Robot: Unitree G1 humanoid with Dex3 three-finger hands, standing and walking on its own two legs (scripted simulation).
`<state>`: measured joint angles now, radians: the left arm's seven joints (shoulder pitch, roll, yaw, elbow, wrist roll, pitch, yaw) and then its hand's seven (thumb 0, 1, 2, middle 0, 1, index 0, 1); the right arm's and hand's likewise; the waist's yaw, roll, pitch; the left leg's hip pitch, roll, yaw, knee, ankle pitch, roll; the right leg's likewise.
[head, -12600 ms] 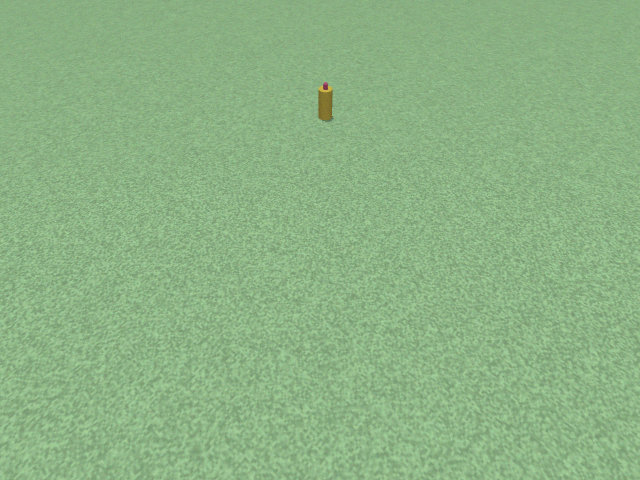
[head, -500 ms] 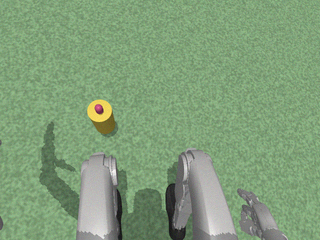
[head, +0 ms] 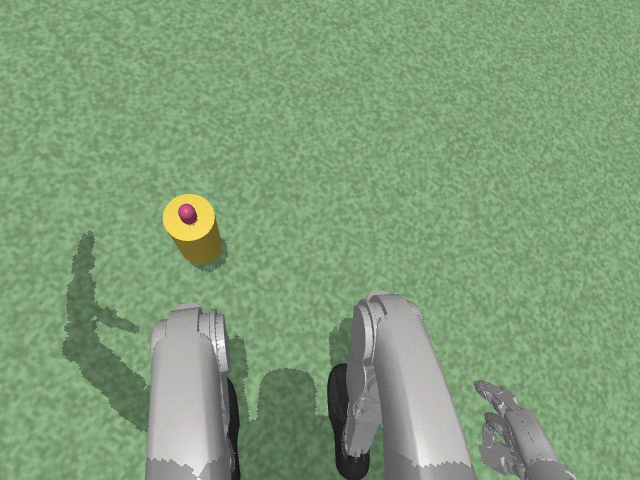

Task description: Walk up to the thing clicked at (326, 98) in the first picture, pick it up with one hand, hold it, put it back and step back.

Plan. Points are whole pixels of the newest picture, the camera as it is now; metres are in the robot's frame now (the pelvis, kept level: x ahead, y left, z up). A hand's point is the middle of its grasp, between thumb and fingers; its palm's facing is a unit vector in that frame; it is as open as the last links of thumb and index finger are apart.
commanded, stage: approach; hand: left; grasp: from the side
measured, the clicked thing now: (194, 230) +0.48 +0.17 -0.30
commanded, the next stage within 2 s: close in in 0.46 s
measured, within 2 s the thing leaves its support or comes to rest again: neither
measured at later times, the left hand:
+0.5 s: hand (106, 242) +0.43 +0.28 -0.21, palm faces -0.07 -1.00 +0.02, open 17.4 cm
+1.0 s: hand (170, 248) +0.44 +0.20 -0.27, palm faces -0.08 -1.00 -0.02, open 17.4 cm
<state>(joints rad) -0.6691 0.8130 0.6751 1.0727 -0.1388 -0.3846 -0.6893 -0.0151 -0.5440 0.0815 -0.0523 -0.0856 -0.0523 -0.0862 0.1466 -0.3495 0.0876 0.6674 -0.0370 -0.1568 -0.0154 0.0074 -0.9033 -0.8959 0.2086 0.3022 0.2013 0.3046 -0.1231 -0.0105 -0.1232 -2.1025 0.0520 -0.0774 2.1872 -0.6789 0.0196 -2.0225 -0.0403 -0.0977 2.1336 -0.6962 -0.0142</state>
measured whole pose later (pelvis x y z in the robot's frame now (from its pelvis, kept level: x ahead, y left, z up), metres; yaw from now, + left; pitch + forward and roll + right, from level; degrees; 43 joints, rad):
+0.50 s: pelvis -0.01 +0.00 -0.09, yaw -6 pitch +25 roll -11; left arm -0.67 0.81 0.65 1.24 -0.19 -0.77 -0.66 -0.02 -0.53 0.05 -0.06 -0.08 -0.05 -0.09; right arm -0.02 -0.36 0.28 0.64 -0.18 -0.14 0.05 0.01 -0.91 -0.90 0.21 0.30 0.20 0.30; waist -0.21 -0.17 0.14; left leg -2.26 0.07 -0.20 2.50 -0.70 0.02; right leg -2.14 -0.01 -0.19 2.37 -0.68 -0.01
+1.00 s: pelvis -0.02 +0.01 -0.11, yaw -9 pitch +15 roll -15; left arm -0.67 0.80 0.44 1.42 -0.12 -1.02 -0.30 -0.02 -0.53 0.01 -0.06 -0.07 -0.07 -0.06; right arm -0.12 -0.39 0.44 0.61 -0.32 -0.05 0.12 0.00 -0.93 -0.90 0.21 0.30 0.20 0.30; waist -0.26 -0.22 0.26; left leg -2.24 0.05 -0.31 2.62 -0.69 0.02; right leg -2.07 0.02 -0.27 2.41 -0.63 0.01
